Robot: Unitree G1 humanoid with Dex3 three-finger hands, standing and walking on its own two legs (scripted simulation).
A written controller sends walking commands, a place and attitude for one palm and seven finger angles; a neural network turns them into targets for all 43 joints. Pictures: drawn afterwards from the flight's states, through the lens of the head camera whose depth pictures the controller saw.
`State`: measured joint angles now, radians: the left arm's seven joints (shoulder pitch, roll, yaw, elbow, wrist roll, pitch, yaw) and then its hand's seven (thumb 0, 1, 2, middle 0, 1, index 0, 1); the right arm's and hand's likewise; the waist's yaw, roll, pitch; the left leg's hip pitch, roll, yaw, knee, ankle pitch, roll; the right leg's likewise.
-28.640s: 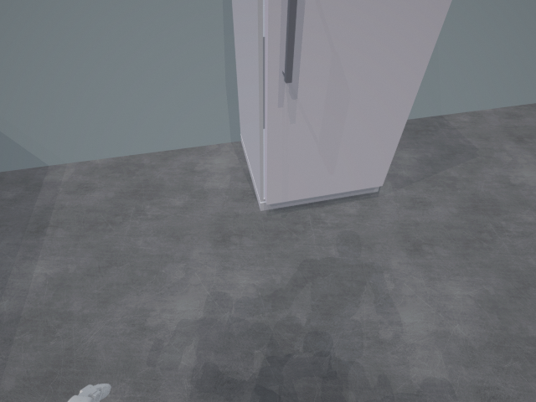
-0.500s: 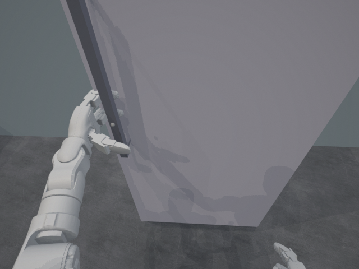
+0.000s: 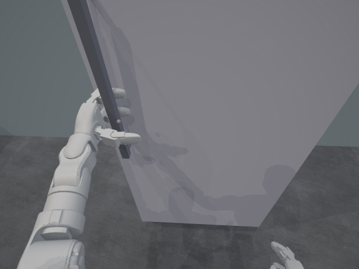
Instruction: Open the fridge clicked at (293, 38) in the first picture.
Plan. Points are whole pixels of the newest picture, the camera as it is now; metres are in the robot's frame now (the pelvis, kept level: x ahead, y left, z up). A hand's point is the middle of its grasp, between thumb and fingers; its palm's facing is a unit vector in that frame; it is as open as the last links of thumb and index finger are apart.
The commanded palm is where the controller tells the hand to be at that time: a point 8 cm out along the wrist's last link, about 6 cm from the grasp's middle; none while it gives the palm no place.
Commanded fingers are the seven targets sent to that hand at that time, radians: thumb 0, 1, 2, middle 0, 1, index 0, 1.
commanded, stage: grip the handle and tug to test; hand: left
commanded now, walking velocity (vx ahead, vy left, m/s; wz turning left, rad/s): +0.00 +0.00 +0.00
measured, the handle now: (111, 94) +0.45 +0.18 +0.18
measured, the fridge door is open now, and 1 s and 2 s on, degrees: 0 0 17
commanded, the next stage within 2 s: pull the door a little, standing still in 1.18 s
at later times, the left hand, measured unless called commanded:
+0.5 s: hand (118, 123) +0.39 +0.16 +0.14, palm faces +0.00 -1.00 -0.01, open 5.8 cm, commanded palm +0.36 +0.21 +0.14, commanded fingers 0.00 0.90 0.90 -0.45 -1.40 -0.45 -1.40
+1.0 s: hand (118, 123) +0.39 +0.16 +0.14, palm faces +0.01 -1.00 -0.01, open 5.8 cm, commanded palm +0.34 +0.20 +0.14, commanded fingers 0.00 0.90 0.90 -0.45 -1.40 -0.45 -1.40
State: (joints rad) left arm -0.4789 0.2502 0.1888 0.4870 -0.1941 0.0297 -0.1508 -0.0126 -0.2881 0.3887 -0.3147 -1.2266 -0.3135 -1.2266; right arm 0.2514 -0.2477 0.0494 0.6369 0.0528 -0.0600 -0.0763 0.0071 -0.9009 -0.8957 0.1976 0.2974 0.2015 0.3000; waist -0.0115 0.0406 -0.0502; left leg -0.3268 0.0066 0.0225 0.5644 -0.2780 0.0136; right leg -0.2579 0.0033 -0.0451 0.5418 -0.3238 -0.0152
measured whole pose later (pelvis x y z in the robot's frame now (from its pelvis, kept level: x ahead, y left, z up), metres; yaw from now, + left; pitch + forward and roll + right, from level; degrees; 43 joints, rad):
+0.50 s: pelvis +0.00 +0.00 +0.00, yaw +0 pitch +2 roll +0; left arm -0.45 0.26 0.19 0.47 -0.19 0.02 -0.14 0.01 0.73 0.83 -0.35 -1.34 -0.35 -1.34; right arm 0.27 -0.25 0.04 0.64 0.05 -0.06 -0.08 0.01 -0.90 -0.90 0.20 0.30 0.20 0.30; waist -0.01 0.04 -0.05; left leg -0.31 0.01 0.03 0.56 -0.28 0.01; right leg -0.25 0.01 -0.04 0.54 -0.32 -0.02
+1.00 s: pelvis +0.01 +0.00 +0.00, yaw -2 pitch +2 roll +0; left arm -0.35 0.25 0.22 0.35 -0.20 0.06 -0.13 0.01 0.75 0.82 -0.32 -1.37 -0.31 -1.37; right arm 0.26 -0.25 0.04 0.60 0.05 -0.05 -0.06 0.01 -0.90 -0.90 0.20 0.30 0.20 0.30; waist -0.02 0.04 -0.06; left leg -0.28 0.02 0.05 0.54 -0.29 0.01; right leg -0.23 0.02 -0.02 0.52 -0.33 -0.02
